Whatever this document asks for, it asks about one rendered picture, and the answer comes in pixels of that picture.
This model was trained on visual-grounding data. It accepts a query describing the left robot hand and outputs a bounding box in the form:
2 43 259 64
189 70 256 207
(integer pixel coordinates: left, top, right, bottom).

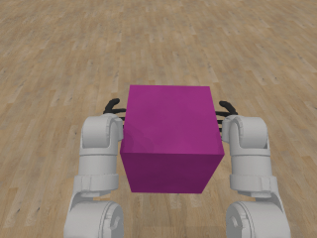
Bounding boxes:
103 98 127 129

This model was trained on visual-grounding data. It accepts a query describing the right robot forearm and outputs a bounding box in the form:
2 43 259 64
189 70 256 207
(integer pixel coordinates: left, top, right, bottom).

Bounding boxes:
221 114 291 238

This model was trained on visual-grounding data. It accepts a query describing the right robot hand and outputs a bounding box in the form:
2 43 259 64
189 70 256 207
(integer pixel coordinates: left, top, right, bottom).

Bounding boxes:
215 100 239 141

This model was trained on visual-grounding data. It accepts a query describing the right robot upper arm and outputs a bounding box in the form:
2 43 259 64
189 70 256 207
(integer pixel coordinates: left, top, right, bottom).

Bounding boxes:
226 200 290 238

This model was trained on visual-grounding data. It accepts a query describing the carton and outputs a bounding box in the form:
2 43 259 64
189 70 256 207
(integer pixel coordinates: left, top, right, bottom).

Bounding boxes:
120 84 225 194

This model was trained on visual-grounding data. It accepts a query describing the left robot forearm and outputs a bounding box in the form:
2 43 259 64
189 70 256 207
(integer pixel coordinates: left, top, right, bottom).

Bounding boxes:
63 113 124 237

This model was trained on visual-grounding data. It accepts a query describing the left robot upper arm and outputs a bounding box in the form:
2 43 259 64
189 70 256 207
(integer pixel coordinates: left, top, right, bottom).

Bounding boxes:
64 200 124 238

